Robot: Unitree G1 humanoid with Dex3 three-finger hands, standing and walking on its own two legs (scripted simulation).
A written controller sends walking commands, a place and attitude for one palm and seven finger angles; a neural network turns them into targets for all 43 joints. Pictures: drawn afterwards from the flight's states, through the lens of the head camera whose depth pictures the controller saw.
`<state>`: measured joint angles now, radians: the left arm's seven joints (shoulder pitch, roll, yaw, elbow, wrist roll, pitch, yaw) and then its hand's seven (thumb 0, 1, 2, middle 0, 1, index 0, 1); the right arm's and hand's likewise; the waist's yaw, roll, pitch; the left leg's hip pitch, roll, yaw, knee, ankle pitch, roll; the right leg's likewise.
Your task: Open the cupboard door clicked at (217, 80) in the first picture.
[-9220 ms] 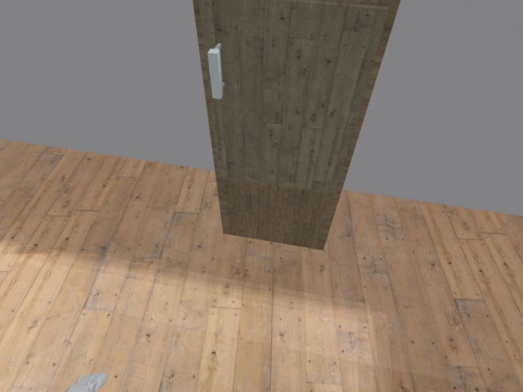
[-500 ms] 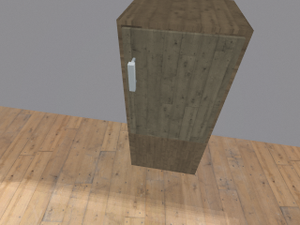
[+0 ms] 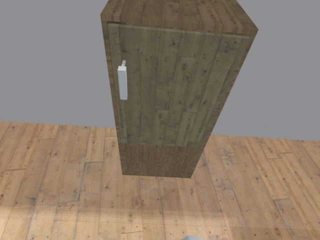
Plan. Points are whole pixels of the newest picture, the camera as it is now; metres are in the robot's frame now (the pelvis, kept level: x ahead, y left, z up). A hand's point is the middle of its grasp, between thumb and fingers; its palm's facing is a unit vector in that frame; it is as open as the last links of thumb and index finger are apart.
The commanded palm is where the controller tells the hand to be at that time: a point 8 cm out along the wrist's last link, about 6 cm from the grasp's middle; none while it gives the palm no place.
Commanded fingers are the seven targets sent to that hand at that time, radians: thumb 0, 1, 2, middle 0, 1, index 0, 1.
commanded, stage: shuffle to correct the standing spot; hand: left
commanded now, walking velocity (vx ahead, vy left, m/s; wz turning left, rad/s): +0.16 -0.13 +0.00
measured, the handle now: (124, 80) +0.60 +0.15 +0.06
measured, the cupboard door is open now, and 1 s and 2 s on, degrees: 0 0 0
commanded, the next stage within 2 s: come to a stop and stand still in 0.10 s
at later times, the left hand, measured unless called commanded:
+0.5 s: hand (120, 215) +0.23 +0.12 -0.18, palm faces +0.03 -0.99 -0.16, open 7.3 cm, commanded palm none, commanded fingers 0.00 0.90 0.90 -0.20 -0.30 -0.20 -0.30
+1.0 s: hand out of the picture +0.08 +0.21 -0.18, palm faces +0.05 -0.97 -0.23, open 7.4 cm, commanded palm none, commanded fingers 0.00 0.90 0.90 -0.20 -0.30 -0.20 -0.30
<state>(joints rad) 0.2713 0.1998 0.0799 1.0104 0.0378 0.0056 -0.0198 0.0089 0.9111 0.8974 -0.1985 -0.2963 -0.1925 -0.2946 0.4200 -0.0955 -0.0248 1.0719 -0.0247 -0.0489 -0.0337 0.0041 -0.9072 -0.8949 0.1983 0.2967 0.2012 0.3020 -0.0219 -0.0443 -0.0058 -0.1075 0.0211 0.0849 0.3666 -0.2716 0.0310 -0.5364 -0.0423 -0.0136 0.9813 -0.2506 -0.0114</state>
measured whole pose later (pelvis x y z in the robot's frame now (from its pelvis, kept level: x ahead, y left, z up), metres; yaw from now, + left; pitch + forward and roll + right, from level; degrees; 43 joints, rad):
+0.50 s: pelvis +0.11 -0.03 -0.01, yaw +2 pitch +1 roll +0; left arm 0.06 0.11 0.04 0.97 0.02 -0.02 0.04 -0.02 0.92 0.90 -0.20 -0.30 -0.20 -0.30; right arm 0.25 -0.16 -0.07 1.06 0.00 0.03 -0.04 0.01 -0.91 -0.90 0.20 0.30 0.20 0.30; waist -0.03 0.01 0.13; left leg -0.42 0.05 0.05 0.93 -0.50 -0.05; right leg -0.32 -0.05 -0.14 0.53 -0.22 -0.02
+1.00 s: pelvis +0.09 +0.02 -0.01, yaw +0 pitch +1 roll +0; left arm 0.29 0.19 0.03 1.05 0.03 0.04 0.03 0.01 0.91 0.90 -0.20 -0.30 -0.19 -0.29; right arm 0.15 -0.13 -0.03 0.99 -0.01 0.01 -0.02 0.00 -0.90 -0.89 0.20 0.30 0.20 0.30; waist 0.03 -0.01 0.04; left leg -0.28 -0.03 0.13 0.42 -0.17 0.07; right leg -0.16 -0.05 -0.02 0.53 -0.35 0.02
